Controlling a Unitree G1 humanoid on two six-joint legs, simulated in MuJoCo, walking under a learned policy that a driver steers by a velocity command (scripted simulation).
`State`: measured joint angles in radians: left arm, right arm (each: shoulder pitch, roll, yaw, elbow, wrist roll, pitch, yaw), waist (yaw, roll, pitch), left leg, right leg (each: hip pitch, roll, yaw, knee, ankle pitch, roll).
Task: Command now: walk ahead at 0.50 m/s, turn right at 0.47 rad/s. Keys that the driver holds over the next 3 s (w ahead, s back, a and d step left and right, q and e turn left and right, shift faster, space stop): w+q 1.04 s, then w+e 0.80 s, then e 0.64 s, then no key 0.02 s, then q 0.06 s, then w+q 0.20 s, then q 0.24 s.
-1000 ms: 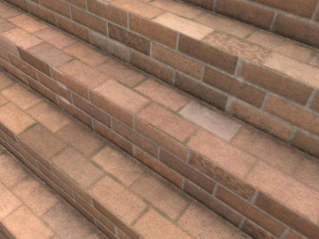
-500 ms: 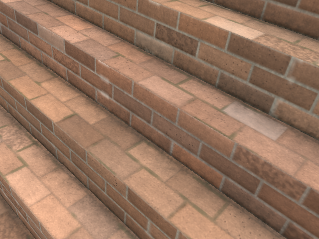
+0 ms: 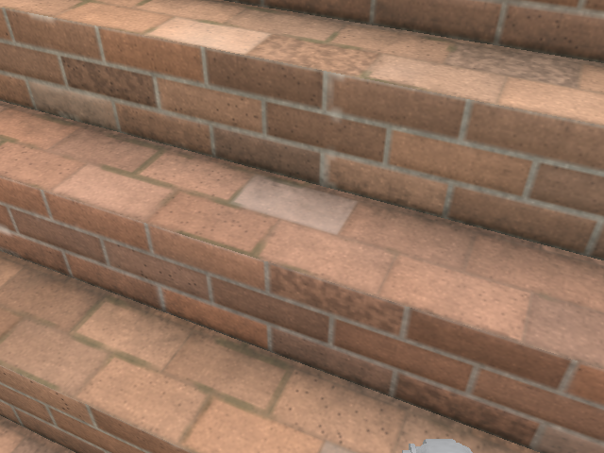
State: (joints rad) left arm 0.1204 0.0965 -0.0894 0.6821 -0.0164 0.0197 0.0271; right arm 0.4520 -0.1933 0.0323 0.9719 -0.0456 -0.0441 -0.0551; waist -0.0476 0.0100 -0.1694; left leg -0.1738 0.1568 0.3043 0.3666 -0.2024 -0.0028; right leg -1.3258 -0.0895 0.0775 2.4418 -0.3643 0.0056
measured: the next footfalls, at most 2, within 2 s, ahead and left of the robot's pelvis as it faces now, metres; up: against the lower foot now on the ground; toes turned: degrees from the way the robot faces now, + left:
right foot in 0.18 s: +0.16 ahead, -0.22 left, +0.26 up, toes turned +3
left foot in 0.46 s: -0.14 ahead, -0.03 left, +0.00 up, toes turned -11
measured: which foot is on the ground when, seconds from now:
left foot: down 0.00-0.14, up 0.16-0.44, down 0.46-0.72, up 0.74-1.00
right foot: up 0.00-0.16, down 0.18-0.40, up 0.42-0.72, down 0.74-1.00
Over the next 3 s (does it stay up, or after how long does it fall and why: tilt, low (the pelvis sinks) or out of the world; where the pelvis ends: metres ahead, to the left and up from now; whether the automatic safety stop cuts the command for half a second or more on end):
stays up -0.18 0.17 -0.23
